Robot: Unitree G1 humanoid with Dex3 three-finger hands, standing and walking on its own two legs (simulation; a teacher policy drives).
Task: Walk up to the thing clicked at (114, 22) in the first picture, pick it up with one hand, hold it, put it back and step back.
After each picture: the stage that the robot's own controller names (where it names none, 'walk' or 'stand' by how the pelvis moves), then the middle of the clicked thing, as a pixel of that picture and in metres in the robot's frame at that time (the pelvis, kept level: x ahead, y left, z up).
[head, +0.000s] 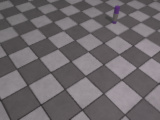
stand; (115, 15) +1.99 -0.43 -0.65
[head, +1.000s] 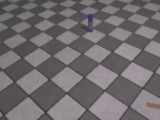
walk; (90, 23) +1.90 +0.03 -0.63
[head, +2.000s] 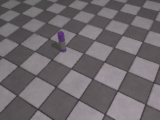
walk; (62, 42) +1.33 +0.30 -0.65
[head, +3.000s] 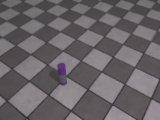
walk; (62, 74) +0.88 +0.23 -0.65
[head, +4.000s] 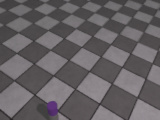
walk; (53, 113) +0.52 +0.19 -0.63
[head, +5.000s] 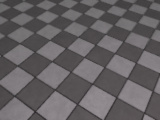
stand; out of the picture +0.38 +0.21 -0.65
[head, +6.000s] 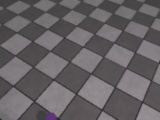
walk; out of the picture +0.40 +0.20 -0.65
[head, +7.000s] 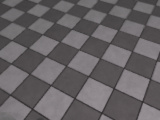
walk; out of the picture +0.36 +0.24 -0.64
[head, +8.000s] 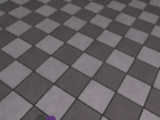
stand; out of the picture +0.40 +0.20 -0.63
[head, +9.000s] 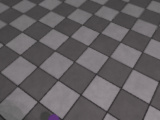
stand; out of the picture +0.37 +0.20 -0.64
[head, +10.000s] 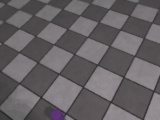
stand; (59, 119) +0.37 +0.21 -0.62
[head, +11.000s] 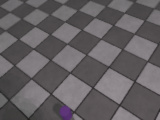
stand; (67, 116) +0.40 +0.19 -0.62
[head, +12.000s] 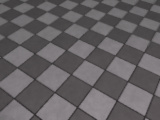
stand; out of the picture +0.37 +0.19 -0.66
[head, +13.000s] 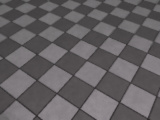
stand; out of the picture +0.35 +0.18 -0.66
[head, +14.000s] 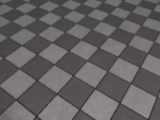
stand; out of the picture +0.35 +0.18 -0.66
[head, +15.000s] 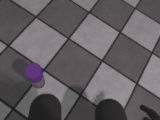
go down; (36, 77) +0.40 +0.21 -0.35
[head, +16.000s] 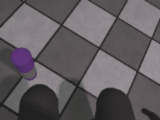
go down; (26, 66) +0.42 +0.23 -0.25
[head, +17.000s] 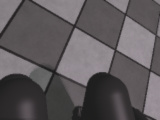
close in; out of the picture +0.40 +0.26 -0.16
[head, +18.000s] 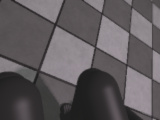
close; out of the picture +0.40 +0.27 -0.16
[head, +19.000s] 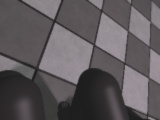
lift; out of the picture +0.38 +0.27 -0.16
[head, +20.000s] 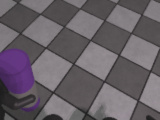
lift; (22, 86) +0.32 +0.18 +0.03
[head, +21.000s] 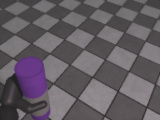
hold; (36, 93) +0.30 +0.16 +0.04
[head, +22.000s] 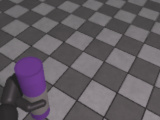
hold; (35, 92) +0.31 +0.16 +0.04
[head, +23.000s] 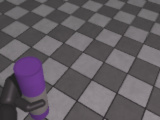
hold; (34, 92) +0.31 +0.16 +0.04
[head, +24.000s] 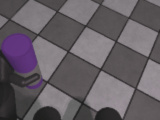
crouch; (27, 66) +0.39 +0.18 -0.03
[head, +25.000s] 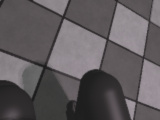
lower; out of the picture +0.42 +0.26 -0.15
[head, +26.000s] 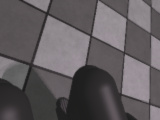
lower; out of the picture +0.42 +0.28 -0.16
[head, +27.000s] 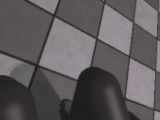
lower; out of the picture +0.40 +0.28 -0.16
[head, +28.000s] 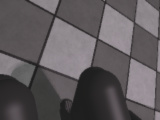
lower; out of the picture +0.40 +0.29 -0.16
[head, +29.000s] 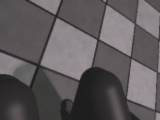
rest; out of the picture +0.39 +0.28 -0.16
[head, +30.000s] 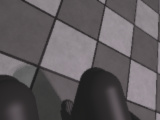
open; out of the picture +0.40 +0.28 -0.16
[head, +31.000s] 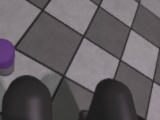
stand; (3, 61) +0.39 +0.26 -0.19
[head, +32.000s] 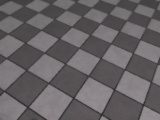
stand; out of the picture +0.35 +0.19 -0.57
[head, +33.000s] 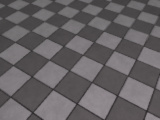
stand; out of the picture +0.35 +0.20 -0.60
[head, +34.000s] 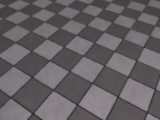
stand; out of the picture +0.35 +0.20 -0.60
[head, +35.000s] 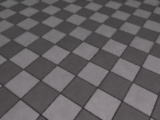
stand; out of the picture +0.37 +0.19 -0.65
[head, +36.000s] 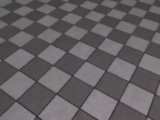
stand; out of the picture +0.35 +0.19 -0.66
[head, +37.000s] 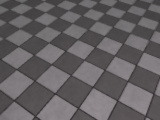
stand; out of the picture +0.34 +0.20 -0.66
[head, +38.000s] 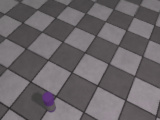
walk; (49, 102) +0.47 +0.20 -0.63
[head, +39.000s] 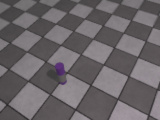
walk; (61, 74) +0.77 +0.24 -0.64
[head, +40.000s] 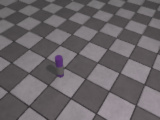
walk; (59, 66) +0.99 +0.22 -0.64
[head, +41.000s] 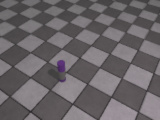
stand; (61, 71) +0.95 +0.19 -0.66
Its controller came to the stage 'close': yes
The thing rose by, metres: 0.67
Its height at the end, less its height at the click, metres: +0.00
